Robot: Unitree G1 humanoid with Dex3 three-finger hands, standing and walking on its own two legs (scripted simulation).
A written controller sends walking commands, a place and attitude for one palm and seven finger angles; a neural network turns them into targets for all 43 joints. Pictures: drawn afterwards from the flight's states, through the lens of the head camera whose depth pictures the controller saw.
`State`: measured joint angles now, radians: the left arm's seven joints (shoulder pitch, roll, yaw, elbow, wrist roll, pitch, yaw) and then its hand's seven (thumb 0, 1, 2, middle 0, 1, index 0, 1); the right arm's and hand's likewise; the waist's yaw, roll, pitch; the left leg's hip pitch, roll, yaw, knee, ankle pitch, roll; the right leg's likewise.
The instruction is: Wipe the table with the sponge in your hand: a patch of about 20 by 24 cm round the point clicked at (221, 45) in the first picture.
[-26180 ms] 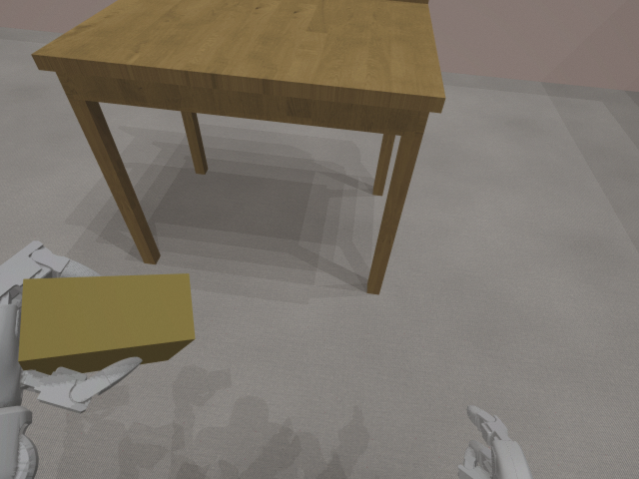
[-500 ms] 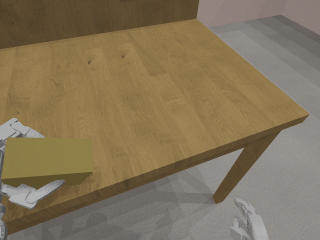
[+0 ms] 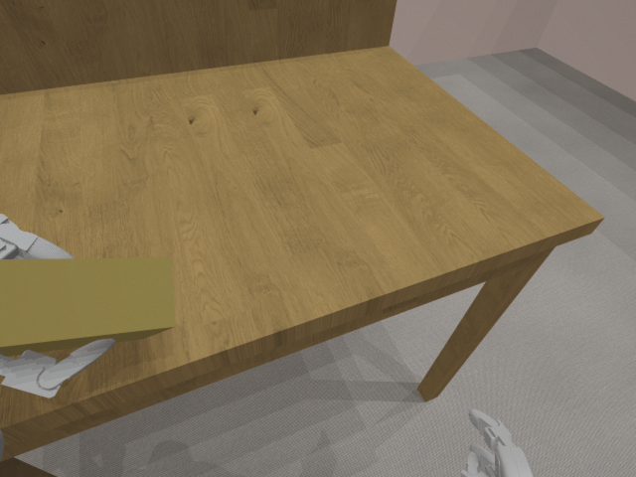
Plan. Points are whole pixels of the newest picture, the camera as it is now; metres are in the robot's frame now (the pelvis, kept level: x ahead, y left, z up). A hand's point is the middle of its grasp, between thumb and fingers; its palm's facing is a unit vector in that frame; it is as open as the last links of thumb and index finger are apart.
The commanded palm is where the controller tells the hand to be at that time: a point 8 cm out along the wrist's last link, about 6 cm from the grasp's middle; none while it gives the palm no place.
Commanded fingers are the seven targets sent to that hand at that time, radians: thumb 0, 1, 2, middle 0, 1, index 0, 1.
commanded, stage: come to a stop and stand still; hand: left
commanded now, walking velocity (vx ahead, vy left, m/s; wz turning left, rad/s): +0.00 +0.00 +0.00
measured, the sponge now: (109, 305) +0.23 +0.22 +0.16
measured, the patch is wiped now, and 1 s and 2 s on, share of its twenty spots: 0.00 0.00 0.00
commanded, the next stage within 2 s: look again from close up in 0.62 s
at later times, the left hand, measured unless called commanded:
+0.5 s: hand (34, 301) +0.23 +0.28 +0.17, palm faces +0.42 -0.84 -0.34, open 10.1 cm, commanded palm +0.17 +0.31 +0.19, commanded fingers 0.00 0.10 1.30 -1.20 -1.60 -1.20 -1.60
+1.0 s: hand (38, 302) +0.22 +0.28 +0.17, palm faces +0.40 -0.84 -0.36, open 10.1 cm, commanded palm +0.17 +0.31 +0.19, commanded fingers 0.00 0.10 1.30 -1.20 -1.60 -1.20 -1.60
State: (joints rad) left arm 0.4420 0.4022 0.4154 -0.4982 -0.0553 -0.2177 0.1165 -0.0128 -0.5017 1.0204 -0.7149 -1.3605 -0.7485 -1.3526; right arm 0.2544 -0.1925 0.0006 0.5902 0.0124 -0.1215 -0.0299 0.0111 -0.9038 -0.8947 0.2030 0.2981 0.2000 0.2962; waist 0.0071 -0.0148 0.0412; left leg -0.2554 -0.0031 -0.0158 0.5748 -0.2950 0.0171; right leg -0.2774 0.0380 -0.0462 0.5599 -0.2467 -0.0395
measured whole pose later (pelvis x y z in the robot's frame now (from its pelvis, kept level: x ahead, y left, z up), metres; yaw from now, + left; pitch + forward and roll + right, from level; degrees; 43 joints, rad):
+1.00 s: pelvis +0.01 +0.03 +0.01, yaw +1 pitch -2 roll -1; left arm 0.42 0.35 0.33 -0.46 -0.03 -0.18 0.11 -0.01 -0.50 1.02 -0.72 -1.36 -0.75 -1.35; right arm 0.20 -0.19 0.02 0.58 0.02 -0.11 -0.03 0.01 -0.90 -0.89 0.21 0.30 0.20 0.30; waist 0.04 -0.01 0.07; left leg -0.18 -0.05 -0.01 0.45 -0.23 0.05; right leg -0.17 0.00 -0.04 0.38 -0.17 0.01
